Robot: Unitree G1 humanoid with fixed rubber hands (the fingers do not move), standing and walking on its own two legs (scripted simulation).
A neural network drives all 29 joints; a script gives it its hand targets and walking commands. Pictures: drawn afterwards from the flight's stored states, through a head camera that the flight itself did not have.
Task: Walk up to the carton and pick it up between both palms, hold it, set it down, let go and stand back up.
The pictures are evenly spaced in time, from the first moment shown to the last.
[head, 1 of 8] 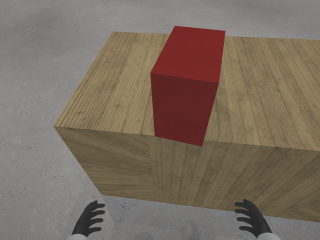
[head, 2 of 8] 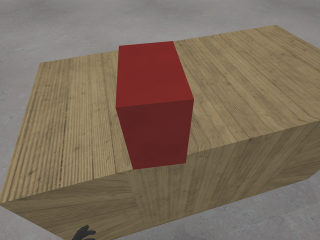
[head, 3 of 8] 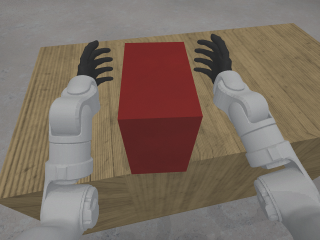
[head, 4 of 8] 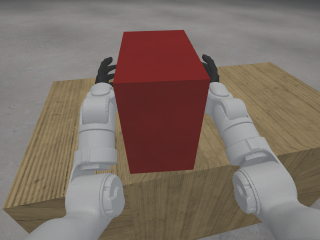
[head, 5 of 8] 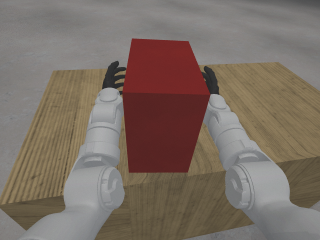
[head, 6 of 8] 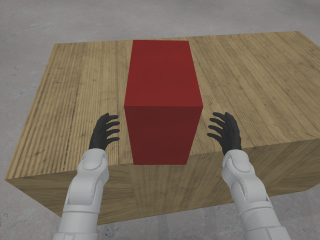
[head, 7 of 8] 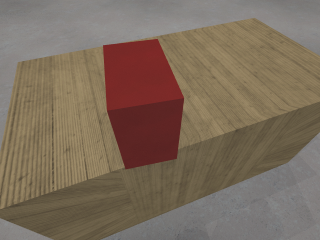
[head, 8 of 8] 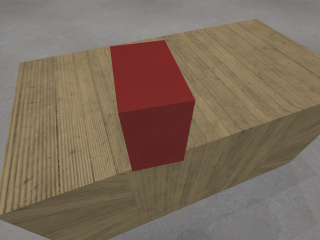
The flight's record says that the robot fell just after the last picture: no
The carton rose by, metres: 0.20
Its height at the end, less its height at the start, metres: +0.00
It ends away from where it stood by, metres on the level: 0.01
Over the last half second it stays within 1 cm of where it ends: yes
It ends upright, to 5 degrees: yes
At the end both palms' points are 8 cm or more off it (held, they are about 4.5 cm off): yes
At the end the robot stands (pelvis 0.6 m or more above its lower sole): yes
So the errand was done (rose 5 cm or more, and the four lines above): yes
